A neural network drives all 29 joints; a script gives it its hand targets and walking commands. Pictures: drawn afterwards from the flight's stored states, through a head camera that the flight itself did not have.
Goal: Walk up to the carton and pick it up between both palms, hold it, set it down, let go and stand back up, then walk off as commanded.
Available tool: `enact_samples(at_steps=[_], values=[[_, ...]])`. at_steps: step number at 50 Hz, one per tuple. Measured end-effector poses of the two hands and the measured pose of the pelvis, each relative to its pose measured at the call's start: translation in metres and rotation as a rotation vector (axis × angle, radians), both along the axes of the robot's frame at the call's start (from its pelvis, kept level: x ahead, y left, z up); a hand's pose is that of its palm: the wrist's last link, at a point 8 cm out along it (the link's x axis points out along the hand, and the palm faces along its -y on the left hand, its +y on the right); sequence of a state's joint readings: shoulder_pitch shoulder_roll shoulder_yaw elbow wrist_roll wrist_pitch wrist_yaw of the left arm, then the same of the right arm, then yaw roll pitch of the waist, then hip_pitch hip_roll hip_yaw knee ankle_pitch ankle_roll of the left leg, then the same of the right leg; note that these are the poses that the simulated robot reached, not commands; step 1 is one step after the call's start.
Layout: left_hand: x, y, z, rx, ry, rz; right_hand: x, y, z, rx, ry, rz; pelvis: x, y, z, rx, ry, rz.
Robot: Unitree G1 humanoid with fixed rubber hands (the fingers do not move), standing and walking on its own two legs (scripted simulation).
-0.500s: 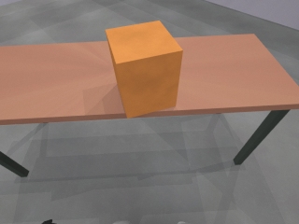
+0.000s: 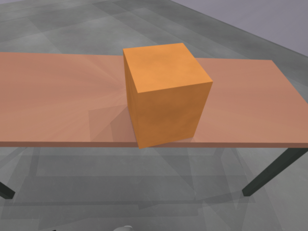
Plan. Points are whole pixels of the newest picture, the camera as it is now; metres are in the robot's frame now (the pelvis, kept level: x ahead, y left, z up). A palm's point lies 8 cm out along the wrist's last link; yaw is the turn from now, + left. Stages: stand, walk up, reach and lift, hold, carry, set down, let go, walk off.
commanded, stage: walk up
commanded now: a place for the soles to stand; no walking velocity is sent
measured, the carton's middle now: (160, 96) +0.52 +0.00 +0.05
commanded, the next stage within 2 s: none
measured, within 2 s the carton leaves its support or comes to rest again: neither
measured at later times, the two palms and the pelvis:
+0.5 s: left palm (54, 228) +0.15 +0.26 -0.07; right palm out of the picture +0.14 -0.35 -0.10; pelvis +0.08 -0.05 +0.00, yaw +0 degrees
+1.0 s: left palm (58, 219) +0.17 +0.26 -0.08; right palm (280, 224) +0.18 -0.34 -0.09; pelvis +0.10 -0.04 +0.00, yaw +1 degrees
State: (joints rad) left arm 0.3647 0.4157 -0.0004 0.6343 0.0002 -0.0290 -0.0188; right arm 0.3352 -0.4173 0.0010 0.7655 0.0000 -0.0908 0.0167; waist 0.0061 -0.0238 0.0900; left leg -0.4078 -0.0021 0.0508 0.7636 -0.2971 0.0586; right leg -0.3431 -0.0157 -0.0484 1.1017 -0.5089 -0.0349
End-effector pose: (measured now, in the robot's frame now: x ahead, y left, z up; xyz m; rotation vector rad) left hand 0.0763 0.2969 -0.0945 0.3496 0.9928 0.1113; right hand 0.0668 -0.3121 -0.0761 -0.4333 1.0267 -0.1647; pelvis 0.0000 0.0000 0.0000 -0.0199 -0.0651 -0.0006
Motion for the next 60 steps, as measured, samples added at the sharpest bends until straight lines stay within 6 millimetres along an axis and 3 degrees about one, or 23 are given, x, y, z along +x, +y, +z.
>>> enact_samples(at_steps=[8, 16, 20, 26, 33, 44, 60], values=[[0.029, 0.003, 0.009, 0.012, -0.009, -0.011, 0.031, -0.008, 0.01, -0.01, -0.027, 0.002, 0.029, -0.007, 0.005, 0.002, -0.035, 0.006], [0.057, -0.022, 0.017, 0.066, -0.011, -0.024, 0.05, -0.032, -0.015, 0.04, 0.028, -0.012, 0.054, -0.035, -0.001, 0.035, 0.001, -0.002], [0.065, -0.035, 0.024, 0.077, -0.009, -0.007, 0.063, -0.035, -0.023, 0.073, 0.056, -0.015, 0.065, -0.044, 0.002, 0.037, 0.018, 0.003], [0.075, -0.037, 0.025, 0.089, 0.007, 0.005, 0.079, -0.035, -0.026, 0.08, 0.064, -0.008, 0.078, -0.047, 0.003, 0.037, 0.037, 0.007], [0.08, -0.028, 0.009, 0.059, 0.03, 0.027, 0.092, -0.025, -0.022, 0.057, 0.044, -0.001, 0.087, -0.035, -0.003, 0.03, 0.024, 0.014], [0.092, -0.038, 0.012, 0.044, -0.019, 0.025, 0.112, -0.029, -0.018, 0.057, 0.01, 0.01, 0.094, -0.04, -0.001, 0.026, 0.031, 0.018], [0.1, -0.034, 0.012, 0.045, -0.026, 0.023, 0.115, -0.025, -0.018, 0.058, 0.007, 0.011, 0.097, -0.036, -0.001, 0.022, 0.034, 0.018]])
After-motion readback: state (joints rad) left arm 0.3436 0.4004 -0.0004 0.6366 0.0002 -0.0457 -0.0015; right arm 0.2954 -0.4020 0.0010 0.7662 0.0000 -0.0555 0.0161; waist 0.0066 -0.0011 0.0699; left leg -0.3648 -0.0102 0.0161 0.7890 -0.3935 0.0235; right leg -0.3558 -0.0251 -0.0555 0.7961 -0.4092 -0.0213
